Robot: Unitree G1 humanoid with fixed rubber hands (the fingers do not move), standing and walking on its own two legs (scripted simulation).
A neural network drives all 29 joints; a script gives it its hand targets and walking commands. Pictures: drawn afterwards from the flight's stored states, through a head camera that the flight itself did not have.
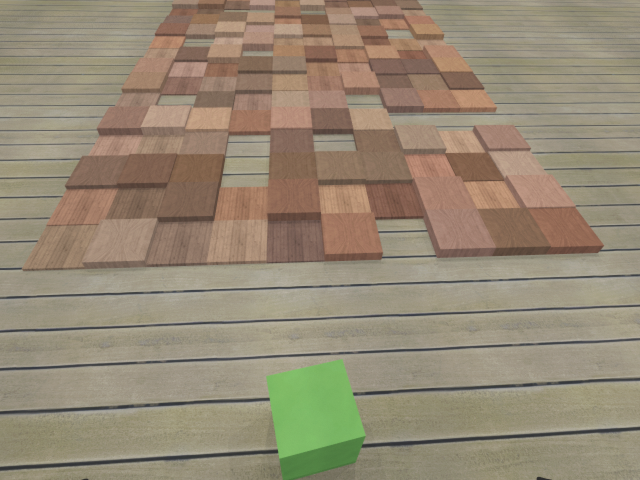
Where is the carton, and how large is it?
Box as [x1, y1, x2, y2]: [266, 359, 365, 479]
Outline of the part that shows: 342,359 266,376 283,479 294,479 355,462 365,435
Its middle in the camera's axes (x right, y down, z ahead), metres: -0.02 +0.51 +1.07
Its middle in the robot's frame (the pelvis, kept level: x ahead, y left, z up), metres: +0.42 -0.01 -0.66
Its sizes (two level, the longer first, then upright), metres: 0.210 0.200 0.250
